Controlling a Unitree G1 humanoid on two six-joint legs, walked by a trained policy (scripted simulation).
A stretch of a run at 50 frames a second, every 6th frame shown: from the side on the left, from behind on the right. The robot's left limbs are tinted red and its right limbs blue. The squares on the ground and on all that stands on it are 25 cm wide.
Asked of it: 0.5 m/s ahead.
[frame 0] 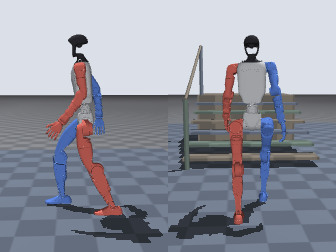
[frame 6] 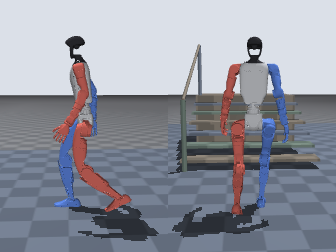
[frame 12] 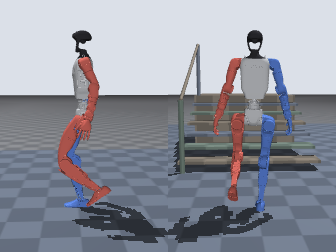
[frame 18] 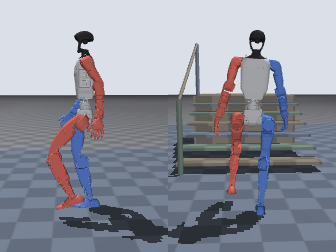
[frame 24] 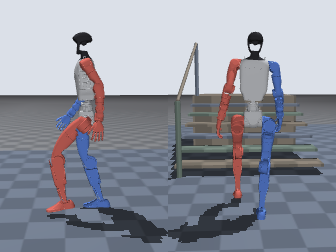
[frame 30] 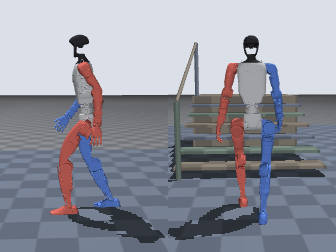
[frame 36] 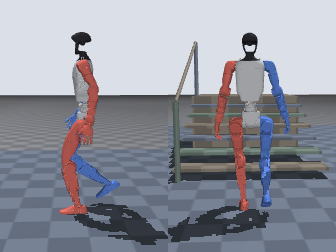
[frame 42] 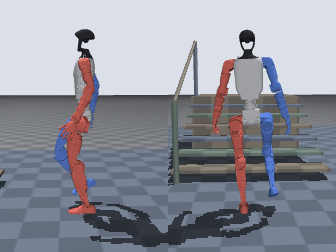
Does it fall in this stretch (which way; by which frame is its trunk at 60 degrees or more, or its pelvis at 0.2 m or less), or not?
no
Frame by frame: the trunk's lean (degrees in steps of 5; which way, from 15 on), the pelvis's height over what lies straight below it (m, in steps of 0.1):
0: 5, 0.8
6: 10, 0.7
12: 0, 0.8
18: 5, 0.8
24: 5, 0.8
30: 5, 0.8
36: 0, 0.8
42: 5, 0.8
